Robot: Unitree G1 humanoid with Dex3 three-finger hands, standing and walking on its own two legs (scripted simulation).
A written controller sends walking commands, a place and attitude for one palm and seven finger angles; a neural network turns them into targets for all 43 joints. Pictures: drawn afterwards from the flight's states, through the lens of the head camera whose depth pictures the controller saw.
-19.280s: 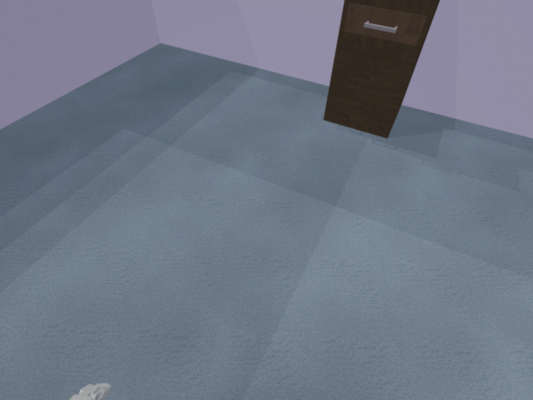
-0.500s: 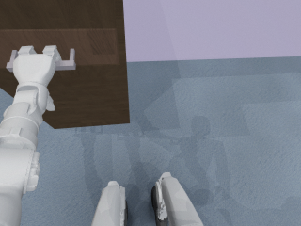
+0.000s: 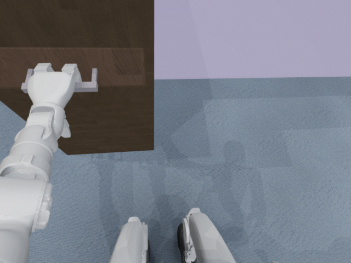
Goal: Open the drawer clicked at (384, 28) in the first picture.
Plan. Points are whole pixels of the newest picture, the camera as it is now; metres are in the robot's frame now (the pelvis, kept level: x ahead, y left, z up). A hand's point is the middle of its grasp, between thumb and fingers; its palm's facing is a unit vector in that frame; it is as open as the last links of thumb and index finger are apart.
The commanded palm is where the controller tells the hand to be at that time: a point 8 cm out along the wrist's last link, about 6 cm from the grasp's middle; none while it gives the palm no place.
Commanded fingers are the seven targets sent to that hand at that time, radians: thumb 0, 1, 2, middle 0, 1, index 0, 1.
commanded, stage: lift the hand off the handle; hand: left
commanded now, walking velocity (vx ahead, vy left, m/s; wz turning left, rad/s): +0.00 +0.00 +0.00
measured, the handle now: (62, 80) +0.54 +0.23 +0.00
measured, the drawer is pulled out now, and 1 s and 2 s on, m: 0.00 0.00 0.00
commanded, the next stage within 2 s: none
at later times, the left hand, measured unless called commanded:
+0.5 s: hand (59, 94) +0.50 +0.23 +0.00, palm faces -0.08 -0.03 -1.00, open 13.1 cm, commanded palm +0.51 +0.22 +0.08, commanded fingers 0.00 -0.50 0.30 -0.30 -1.20 -0.30 -1.20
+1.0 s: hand (54, 83) +0.50 +0.23 +0.04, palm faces -0.08 +0.00 -1.00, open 13.1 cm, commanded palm +0.50 +0.22 +0.12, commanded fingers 0.00 -0.50 0.30 -0.30 -1.20 -0.30 -1.20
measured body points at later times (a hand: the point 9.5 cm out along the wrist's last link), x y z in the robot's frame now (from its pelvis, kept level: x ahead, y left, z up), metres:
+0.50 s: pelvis +0.04 +0.00 +0.04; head +0.18 +0.01 +0.46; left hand +0.50 +0.23 +0.05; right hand +0.06 -0.27 -0.09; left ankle +0.03 +0.09 -0.62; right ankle +0.07 -0.11 -0.62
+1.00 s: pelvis +0.04 -0.01 +0.06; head +0.16 +0.00 +0.49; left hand +0.50 +0.23 +0.10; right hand +0.07 -0.28 -0.07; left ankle +0.03 +0.09 -0.62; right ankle +0.07 -0.11 -0.62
